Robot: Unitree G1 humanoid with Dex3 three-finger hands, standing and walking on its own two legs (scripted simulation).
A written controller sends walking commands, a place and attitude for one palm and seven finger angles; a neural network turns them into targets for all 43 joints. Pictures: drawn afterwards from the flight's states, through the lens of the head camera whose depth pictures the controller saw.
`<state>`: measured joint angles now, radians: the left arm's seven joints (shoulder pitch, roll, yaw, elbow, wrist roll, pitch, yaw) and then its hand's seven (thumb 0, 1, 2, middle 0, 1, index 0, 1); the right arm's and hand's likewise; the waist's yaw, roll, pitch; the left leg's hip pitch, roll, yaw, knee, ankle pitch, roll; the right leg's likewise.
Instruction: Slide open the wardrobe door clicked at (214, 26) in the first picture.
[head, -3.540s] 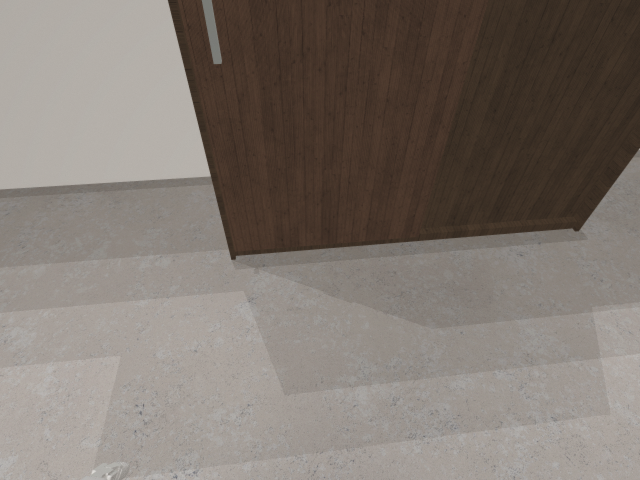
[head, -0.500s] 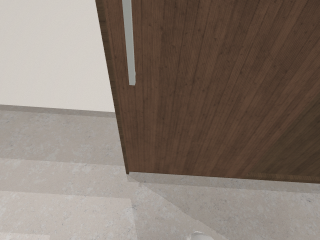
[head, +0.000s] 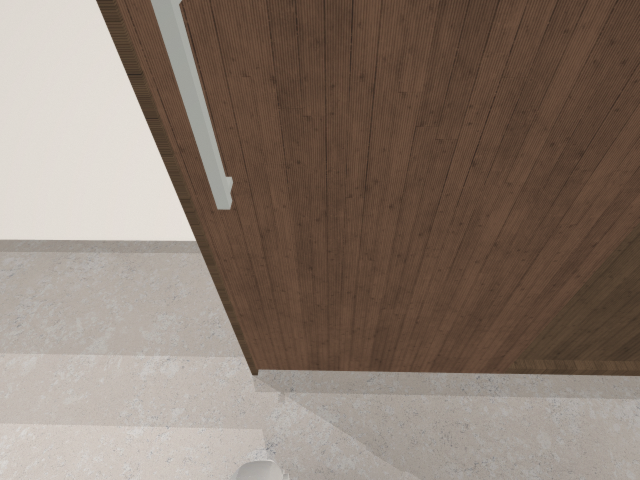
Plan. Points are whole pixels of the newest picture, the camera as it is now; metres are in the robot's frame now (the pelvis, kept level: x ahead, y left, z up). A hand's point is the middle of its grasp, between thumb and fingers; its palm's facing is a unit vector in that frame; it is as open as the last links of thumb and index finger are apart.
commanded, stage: come to a stop and stand still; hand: left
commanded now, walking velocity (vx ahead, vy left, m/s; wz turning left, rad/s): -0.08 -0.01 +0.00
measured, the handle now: (204, 115) +0.50 +0.18 +0.20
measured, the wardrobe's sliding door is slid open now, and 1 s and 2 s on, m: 0.00 0.00 0.00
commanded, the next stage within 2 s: look again from close up in 1.84 s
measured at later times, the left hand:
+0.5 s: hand out of the picture -0.04 +0.25 -0.17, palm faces +0.01 -0.98 -0.18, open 7.3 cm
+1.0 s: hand out of the picture -0.07 +0.14 -0.17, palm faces +0.05 -0.98 -0.17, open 7.2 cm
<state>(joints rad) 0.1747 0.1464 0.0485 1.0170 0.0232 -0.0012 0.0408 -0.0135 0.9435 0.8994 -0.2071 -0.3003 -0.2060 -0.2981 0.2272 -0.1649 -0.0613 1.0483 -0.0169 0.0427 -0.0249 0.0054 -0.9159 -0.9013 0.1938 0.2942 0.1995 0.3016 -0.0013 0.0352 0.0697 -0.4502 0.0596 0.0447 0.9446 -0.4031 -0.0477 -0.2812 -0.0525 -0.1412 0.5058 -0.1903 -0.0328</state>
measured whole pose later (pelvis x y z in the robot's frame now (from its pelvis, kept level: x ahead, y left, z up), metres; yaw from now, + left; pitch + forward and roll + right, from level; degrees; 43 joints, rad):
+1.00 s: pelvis -0.06 -0.02 +0.00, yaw +0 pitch -1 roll -1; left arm 0.29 0.11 0.01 1.14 0.00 0.00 0.03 0.01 0.94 0.90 -0.20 -0.30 -0.20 -0.30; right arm 0.31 -0.12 -0.02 1.15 -0.02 0.01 -0.04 0.00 -0.91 -0.90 0.19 0.29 0.20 0.30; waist -0.02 0.03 0.03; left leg -0.23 0.08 0.03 0.50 -0.25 -0.04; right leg -0.14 0.04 -0.10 0.45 -0.29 -0.05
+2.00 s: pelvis -0.06 +0.02 +0.00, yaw -2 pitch -1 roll +0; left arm 0.27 0.17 -0.01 1.09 0.01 -0.01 0.03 0.00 0.91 0.90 -0.20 -0.30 -0.20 -0.30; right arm 0.25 -0.17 0.01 1.09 -0.02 -0.03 -0.02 0.01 -0.91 -0.90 0.20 0.29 0.20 0.30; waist 0.01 -0.01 0.04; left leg -0.21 -0.01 0.08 0.46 -0.24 0.04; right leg -0.18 -0.03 -0.04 0.47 -0.29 0.01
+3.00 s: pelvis -0.02 +0.01 +0.00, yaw +0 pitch -1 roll -1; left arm 0.35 0.18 0.01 1.09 0.02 -0.02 0.01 0.00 0.91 0.90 -0.20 -0.30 -0.20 -0.30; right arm 0.29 -0.18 0.01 1.12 -0.03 0.00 -0.01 0.01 -0.91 -0.90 0.20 0.29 0.20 0.30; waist 0.03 -0.01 0.01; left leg -0.25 0.04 0.08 0.61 -0.37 0.01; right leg -0.11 0.00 -0.09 0.49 -0.37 -0.02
